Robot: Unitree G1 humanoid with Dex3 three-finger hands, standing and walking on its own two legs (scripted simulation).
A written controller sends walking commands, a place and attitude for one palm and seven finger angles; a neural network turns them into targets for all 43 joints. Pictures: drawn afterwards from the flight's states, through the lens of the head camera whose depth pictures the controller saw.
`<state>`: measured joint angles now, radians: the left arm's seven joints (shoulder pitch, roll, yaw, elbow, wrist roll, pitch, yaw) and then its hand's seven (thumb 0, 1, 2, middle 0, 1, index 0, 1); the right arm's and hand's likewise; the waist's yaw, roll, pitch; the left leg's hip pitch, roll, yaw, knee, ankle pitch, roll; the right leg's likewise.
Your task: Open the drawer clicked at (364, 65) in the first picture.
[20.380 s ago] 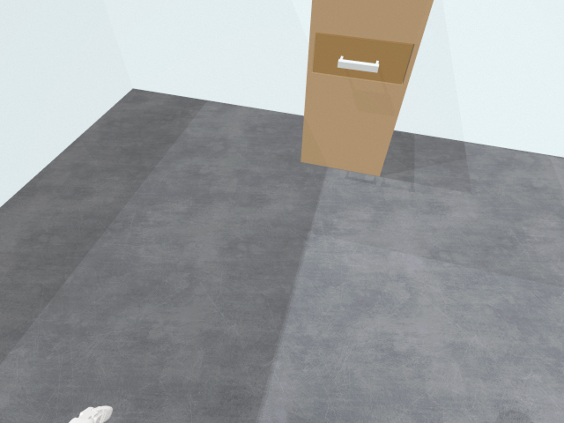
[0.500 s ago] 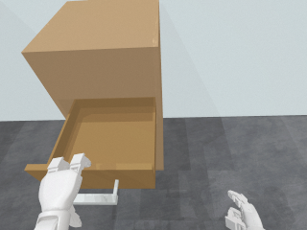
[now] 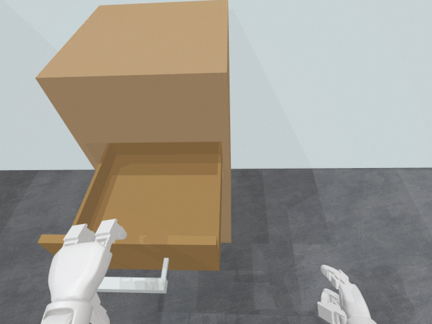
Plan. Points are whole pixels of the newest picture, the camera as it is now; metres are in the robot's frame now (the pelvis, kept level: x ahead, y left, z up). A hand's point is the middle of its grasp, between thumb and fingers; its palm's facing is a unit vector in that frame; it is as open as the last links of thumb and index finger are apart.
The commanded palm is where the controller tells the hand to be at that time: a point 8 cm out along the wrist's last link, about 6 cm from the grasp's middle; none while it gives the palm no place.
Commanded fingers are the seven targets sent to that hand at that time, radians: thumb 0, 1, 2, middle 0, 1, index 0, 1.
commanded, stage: draw the hand back to the body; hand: left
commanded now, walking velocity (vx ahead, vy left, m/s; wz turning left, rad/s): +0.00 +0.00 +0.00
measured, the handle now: (132, 273) +0.24 +0.23 -0.13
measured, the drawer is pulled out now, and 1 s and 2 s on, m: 0.30 0.30 0.30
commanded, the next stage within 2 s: step back with the hand held close in 1.54 s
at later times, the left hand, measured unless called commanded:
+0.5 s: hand (64, 272) +0.18 +0.26 +0.07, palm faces +0.05 -0.09 -0.99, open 13.9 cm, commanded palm +0.15 +0.26 +0.13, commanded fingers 0.00 -0.50 0.30 -0.30 -1.20 -0.30 -1.20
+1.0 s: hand (50, 241) +0.19 +0.24 +0.16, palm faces +0.37 -0.84 -0.40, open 11.7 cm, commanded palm +0.14 +0.28 +0.18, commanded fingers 0.00 0.34 0.66 -0.24 -0.66 -0.24 -0.66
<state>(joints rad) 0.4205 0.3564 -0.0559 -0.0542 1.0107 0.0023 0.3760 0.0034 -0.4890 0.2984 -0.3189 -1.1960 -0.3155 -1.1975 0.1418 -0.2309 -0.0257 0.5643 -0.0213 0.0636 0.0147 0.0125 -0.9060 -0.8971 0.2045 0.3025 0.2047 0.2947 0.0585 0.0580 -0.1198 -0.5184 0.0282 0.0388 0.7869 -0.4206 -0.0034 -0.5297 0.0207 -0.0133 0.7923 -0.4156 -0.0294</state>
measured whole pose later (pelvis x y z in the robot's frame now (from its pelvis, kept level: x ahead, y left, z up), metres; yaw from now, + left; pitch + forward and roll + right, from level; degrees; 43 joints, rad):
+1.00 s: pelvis +0.01 +0.00 +0.03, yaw +2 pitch -2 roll +0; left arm 0.57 0.31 0.22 -0.43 -0.05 -0.09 0.12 0.00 0.01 0.52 -0.27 -0.87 -0.27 -0.87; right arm 0.20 -0.21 0.02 0.61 0.01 -0.14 -0.08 0.01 -0.90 -0.90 0.21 0.30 0.21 0.30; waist 0.04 0.07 0.01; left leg -0.14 0.01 0.01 0.46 -0.29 0.00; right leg -0.12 0.01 -0.04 0.44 -0.29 -0.02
